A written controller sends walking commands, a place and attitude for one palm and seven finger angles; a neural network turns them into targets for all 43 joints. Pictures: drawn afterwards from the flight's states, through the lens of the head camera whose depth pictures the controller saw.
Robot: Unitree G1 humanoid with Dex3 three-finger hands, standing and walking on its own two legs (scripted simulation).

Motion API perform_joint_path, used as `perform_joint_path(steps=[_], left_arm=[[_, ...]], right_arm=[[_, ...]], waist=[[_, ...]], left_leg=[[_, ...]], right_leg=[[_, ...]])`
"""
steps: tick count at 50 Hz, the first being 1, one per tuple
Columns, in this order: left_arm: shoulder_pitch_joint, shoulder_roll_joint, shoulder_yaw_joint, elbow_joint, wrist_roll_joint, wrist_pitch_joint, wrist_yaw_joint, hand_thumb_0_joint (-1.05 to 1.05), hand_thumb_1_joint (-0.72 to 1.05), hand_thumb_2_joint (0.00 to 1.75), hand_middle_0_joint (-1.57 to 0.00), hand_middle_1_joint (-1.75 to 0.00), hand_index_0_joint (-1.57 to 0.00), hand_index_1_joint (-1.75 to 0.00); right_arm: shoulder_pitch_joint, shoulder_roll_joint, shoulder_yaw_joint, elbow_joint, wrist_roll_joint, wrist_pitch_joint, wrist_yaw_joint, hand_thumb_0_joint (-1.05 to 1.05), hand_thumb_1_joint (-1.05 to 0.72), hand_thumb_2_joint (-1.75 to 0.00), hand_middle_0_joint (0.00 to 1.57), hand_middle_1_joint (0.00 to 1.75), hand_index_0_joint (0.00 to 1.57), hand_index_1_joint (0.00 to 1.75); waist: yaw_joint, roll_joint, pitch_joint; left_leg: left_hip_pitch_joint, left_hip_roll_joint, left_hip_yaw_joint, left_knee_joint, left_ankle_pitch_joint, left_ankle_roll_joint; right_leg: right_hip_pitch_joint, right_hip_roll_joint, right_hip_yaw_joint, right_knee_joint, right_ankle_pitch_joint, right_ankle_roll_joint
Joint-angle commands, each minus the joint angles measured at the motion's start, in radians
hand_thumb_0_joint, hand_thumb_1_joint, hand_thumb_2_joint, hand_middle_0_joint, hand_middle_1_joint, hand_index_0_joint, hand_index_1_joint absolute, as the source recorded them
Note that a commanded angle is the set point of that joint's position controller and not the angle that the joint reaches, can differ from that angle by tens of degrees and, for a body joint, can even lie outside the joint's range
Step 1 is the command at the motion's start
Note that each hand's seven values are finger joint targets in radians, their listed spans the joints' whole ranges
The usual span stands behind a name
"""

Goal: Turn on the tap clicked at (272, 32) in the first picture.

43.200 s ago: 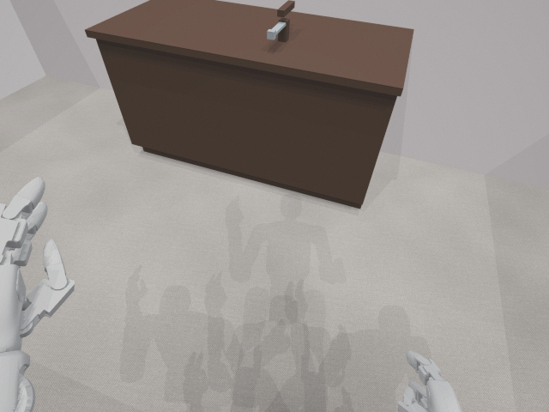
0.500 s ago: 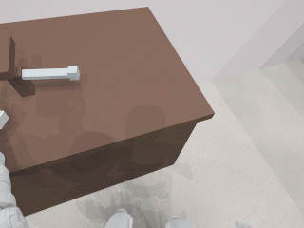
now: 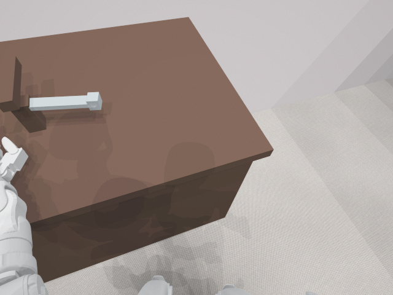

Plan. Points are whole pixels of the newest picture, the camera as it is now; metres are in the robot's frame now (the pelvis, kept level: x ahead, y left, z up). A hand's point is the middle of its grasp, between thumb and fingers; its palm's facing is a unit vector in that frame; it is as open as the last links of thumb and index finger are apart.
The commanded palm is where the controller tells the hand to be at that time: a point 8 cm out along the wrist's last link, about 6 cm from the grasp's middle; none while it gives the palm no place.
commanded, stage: push the lever round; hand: left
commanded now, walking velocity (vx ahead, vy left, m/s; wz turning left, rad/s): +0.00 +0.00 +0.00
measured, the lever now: (94, 101) +0.51 +0.24 +0.07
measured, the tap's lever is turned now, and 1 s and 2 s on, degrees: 77 77 80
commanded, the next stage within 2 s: none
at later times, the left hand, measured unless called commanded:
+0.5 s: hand (44, 144) +0.39 +0.31 +0.06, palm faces +0.69 -0.72 -0.07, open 7.8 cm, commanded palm +0.34 +0.33 +0.06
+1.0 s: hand (61, 137) +0.41 +0.29 +0.06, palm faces +0.78 -0.62 -0.06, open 7.9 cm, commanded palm +0.37 +0.30 +0.06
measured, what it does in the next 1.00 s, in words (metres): stands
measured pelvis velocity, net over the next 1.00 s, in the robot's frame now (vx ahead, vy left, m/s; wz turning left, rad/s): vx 0.00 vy -0.01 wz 0.02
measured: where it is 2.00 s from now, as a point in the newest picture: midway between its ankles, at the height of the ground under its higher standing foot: outside the picture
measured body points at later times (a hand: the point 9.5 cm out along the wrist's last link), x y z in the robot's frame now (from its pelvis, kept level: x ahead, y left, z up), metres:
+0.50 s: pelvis +0.00 +0.00 +0.00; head +0.07 +0.01 +0.45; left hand +0.35 +0.35 +0.07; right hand +0.09 -0.26 -0.12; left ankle +0.02 +0.10 -0.69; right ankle +0.00 -0.11 -0.69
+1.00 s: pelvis +0.00 -0.01 +0.00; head +0.06 +0.01 +0.44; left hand +0.36 +0.32 +0.06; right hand +0.07 -0.27 -0.12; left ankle +0.02 +0.10 -0.69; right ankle +0.00 -0.11 -0.69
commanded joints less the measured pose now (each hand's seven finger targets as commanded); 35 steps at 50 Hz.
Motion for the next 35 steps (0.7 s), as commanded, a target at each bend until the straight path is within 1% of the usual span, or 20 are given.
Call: perform_joint_path(steps=[1, 2, 5, 7, 10, 11, 12, 14, 15, 19, 20, 22, 24, 25, 28, 29, 30, 31, 33, 35], left_arm=[[-0.296, 0.288, 0.013, -0.228, 0.014, -0.069, 0.059, 0.0, 0.9, 0.9, -0.15, -0.15, -0.15, -0.15], [-0.301, 0.28, 0.008, -0.243, 0.018, -0.073, 0.069, 0.0, 0.9, 0.9, -0.15, -0.15, -0.15, -0.15], [-0.315, 0.268, -0.001, -0.25, 0.038, -0.078, 0.107, 0.0, 0.9, 0.9, -0.15, -0.15, -0.15, -0.15], [-0.333, 0.249, -0.016, -0.249, 0.042, -0.079, 0.126, 0.0, 0.9, 0.9, -0.15, -0.15, -0.15, -0.15], [-0.302, 0.22, -0.029, -0.256, 0.052, -0.076, 0.155, 0.0, 0.9, 0.9, -0.15, -0.15, -0.15, -0.15], [-0.314, 0.22, -0.032, -0.263, 0.056, -0.074, 0.166, 0.0, 0.9, 0.9, -0.15, -0.15, -0.15, -0.15], [-0.305, 0.185, -0.057, -0.247, 0.056, -0.066, 0.173, 0.0, 0.9, 0.9, -0.15, -0.15, -0.15, -0.15], [-0.312, 0.19, -0.045, -0.219, 0.054, -0.056, 0.191, 0.0, 0.9, 0.9, -0.15, -0.15, -0.15, -0.15], [-0.312, 0.212, -0.02, -0.209, 0.06, -0.055, 0.203, 0.0, 0.9, 0.9, -0.15, -0.15, -0.15, -0.15], [-0.379, 0.164, -0.073, -0.247, 0.085, -0.068, 0.245, 0.0, 0.9, 0.9, -0.15, -0.15, -0.15, -0.15], [-0.389, 0.189, -0.05, -0.258, 0.097, -0.076, 0.262, 0.0, 0.9, 0.9, -0.15, -0.15, -0.15, -0.15], [-0.403, 0.122, -0.106, -0.242, 0.103, -0.08, 0.281, 0.0, 0.9, 0.9, -0.15, -0.15, -0.15, -0.15], [-0.378, 0.132, -0.09, -0.215, 0.108, -0.075, 0.301, 0.0, 0.9, 0.9, -0.15, -0.15, -0.15, -0.15], [-0.386, 0.141, -0.079, -0.221, 0.114, -0.073, 0.312, 0.0, 0.9, 0.9, -0.15, -0.15, -0.15, -0.15], [-0.374, 0.09, -0.108, -0.218, 0.116, -0.06, 0.342, 0.0, 0.9, 0.9, -0.15, -0.15, -0.15, -0.15], [-0.357, 0.109, -0.087, -0.208, 0.119, -0.054, 0.354, 0.0, 0.9, 0.9, -0.15, -0.15, -0.15, -0.15], [-0.378, 0.132, -0.069, -0.211, 0.13, -0.054, 0.37, 0.0, 0.9, 0.9, -0.15, -0.15, -0.15, -0.15], [-0.387, 0.098, -0.099, -0.215, 0.137, -0.054, 0.379, 0.0, 0.9, 0.9, -0.15, -0.15, -0.15, -0.15], [-0.375, 0.101, -0.091, -0.205, 0.145, -0.053, 0.397, 0.0, 0.9, 0.9, -0.15, -0.15, -0.15, -0.15], [-0.435, 0.098, -0.091, -0.223, 0.155, -0.065, 0.414, 0.0, 0.9, 0.9, -0.15, -0.15, -0.15, -0.15]], right_arm=[[0.048, -0.164, -0.056, -0.08, -0.004, -0.031, -0.012, 0.0, -0.9, -0.9, 0.2, 0.3, 0.2, 0.3], [0.047, -0.162, -0.058, -0.082, -0.007, -0.032, -0.01, 0.0, -0.9, -0.9, 0.2, 0.3, 0.2, 0.3], [0.037, -0.159, -0.054, -0.076, -0.01, -0.03, -0.01, 0.0, -0.9, -0.9, 0.2, 0.3, 0.2, 0.3], [0.036, -0.156, -0.056, -0.074, -0.013, -0.031, -0.008, 0.0, -0.9, -0.9, 0.2, 0.3, 0.2, 0.3], [0.033, -0.153, -0.056, -0.071, -0.015, -0.029, -0.005, 0.0, -0.9, -0.9, 0.2, 0.3, 0.2, 0.3], [0.032, -0.152, -0.055, -0.071, -0.015, -0.027, -0.002, 0.0, -0.9, -0.9, 0.2, 0.3, 0.2, 0.3], [0.03, -0.148, -0.056, -0.074, -0.015, -0.026, -0.001, 0.0, -0.9, -0.9, 0.2, 0.3, 0.2, 0.3], [0.027, -0.151, -0.055, -0.072, -0.016, -0.024, -0.002, 0.0, -0.9, -0.9, 0.2, 0.3, 0.2, 0.3], [0.027, -0.151, -0.053, -0.068, -0.016, -0.022, -0.004, 0.0, -0.9, -0.9, 0.2, 0.3, 0.2, 0.3], [0.023, -0.143, -0.053, -0.071, -0.024, -0.023, 0.002, 0.0, -0.9, -0.9, 0.2, 0.3, 0.2, 0.3], [0.026, -0.145, -0.056, -0.061, -0.026, -0.022, 0.001, 0.0, -0.9, -0.9, 0.2, 0.3, 0.2, 0.3], [0.024, -0.14, -0.057, -0.058, -0.028, -0.025, 0.008, 0.0, -0.9, -0.9, 0.2, 0.3, 0.2, 0.3], [0.029, -0.143, -0.06, -0.056, -0.031, -0.022, 0.008, 0.0, -0.9, -0.9, 0.2, 0.3, 0.2, 0.3], [0.029, -0.145, -0.059, -0.05, -0.033, -0.019, 0.009, 0.0, -0.9, -0.9, 0.2, 0.3, 0.2, 0.3], [0.028, -0.139, -0.063, -0.058, -0.034, -0.017, 0.016, 0.0, -0.9, -0.9, 0.2, 0.3, 0.2, 0.3], [0.027, -0.14, -0.063, -0.059, -0.034, -0.014, 0.017, 0.0, -0.9, -0.9, 0.2, 0.3, 0.2, 0.3], [0.028, -0.141, -0.061, -0.052, -0.035, -0.01, 0.016, 0.0, -0.9, -0.9, 0.2, 0.3, 0.2, 0.3], [0.03, -0.136, -0.061, -0.055, -0.037, -0.01, 0.02, 0.0, -0.9, -0.9, 0.2, 0.3, 0.2, 0.3], [0.028, -0.136, -0.065, -0.058, -0.038, -0.008, 0.022, 0.0, -0.9, -0.9, 0.2, 0.3, 0.2, 0.3], [0.027, -0.133, -0.064, -0.046, -0.04, -0.008, 0.021, 0.0, -0.9, -0.9, 0.2, 0.3, 0.2, 0.3]], waist=[[-0.002, 0.102, -0.292], [0.003, 0.105, -0.314], [0.0, 0.13, -0.296], [-0.004, 0.105, -0.317], [0.003, 0.133, -0.325], [0.004, 0.127, -0.33], [-0.002, 0.104, -0.316], [-0.008, 0.056, -0.293], [0.0, 0.068, -0.283], [-0.008, 0.11, -0.313], [-0.005, 0.126, -0.331], [-0.019, 0.107, -0.328], [-0.012, 0.075, -0.33], [-0.007, 0.113, -0.332], [-0.007, 0.071, -0.346], [0.0, 0.061, -0.342], [-0.003, 0.074, -0.329], [-0.009, 0.07, -0.334], [-0.009, 0.041, -0.331], [-0.019, 0.084, -0.318]], left_leg=[[0.242, -0.014, -0.044, -0.133, 0.265, 0.008], [0.251, -0.015, -0.044, -0.131, 0.271, 0.006], [0.261, -0.014, -0.05, -0.134, 0.267, 0.003], [0.263, -0.014, -0.05, -0.132, 0.268, 0.001], [0.288, -0.013, -0.052, -0.131, 0.308, -0.003], [0.289, -0.012, -0.053, -0.133, 0.318, -0.007], [0.277, -0.014, -0.051, -0.134, 0.305, -0.006], [0.238, -0.017, -0.044, -0.136, 0.263, 0.002], [0.227, -0.019, -0.045, -0.137, 0.257, 0.003], [0.263, -0.019, -0.049, -0.139, 0.263, -0.004], [0.283, -0.015, -0.054, -0.133, 0.289, -0.006], [0.289, -0.016, -0.057, -0.132, 0.285, -0.009], [0.276, -0.016, -0.054, -0.133, 0.295, -0.01], [0.282, -0.018, -0.054, -0.129, 0.308, -0.01], [0.279, -0.02, -0.044, -0.131, 0.326, -0.009], [0.263, -0.021, -0.042, -0.132, 0.318, -0.008], [0.259, -0.02, -0.043, -0.131, 0.322, -0.006], [0.262, -0.023, -0.038, -0.131, 0.321, -0.004], [0.247, -0.022, -0.032, -0.13, 0.312, 0.0], [0.254, -0.022, -0.038, -0.128, 0.301, -0.002]], right_leg=[[0.112, 0.01, 0.053, -0.103, 0.242, 0.004], [0.116, 0.01, 0.053, -0.1, 0.245, 0.003], [0.103, 0.01, 0.053, -0.101, 0.233, -0.001], [0.109, 0.009, 0.052, -0.099, 0.24, 0.001], [0.113, 0.009, 0.052, -0.099, 0.258, -0.003], [0.119, 0.008, 0.048, -0.097, 0.264, -0.003], [0.118, 0.009, 0.046, -0.102, 0.26, -0.001], [0.131, 0.007, 0.051, -0.113, 0.256, 0.004], [0.137, 0.004, 0.053, -0.114, 0.253, 0.002], [0.12, 0.005, 0.049, -0.109, 0.245, -0.001], [0.116, 0.005, 0.051, -0.102, 0.254, -0.004], [0.101, 0.006, 0.048, -0.104, 0.249, -0.002], [0.122, 0.007, 0.046, -0.107, 0.263, -0.002], [0.119, 0.004, 0.049, -0.104, 0.27, -0.004], [0.149, 0.005, 0.046, -0.11, 0.298, 0.0], [0.159, 0.004, 0.046, -0.111, 0.298, 0.0], [0.156, 0.002, 0.049, -0.11, 0.303, -0.001], [0.161, 0.001, 0.049, -0.111, 0.31, 0.002], [0.173, 0.002, 0.051, -0.117, 0.317, 0.003], [0.152, -0.001, 0.055, -0.117, 0.302, 0.0]])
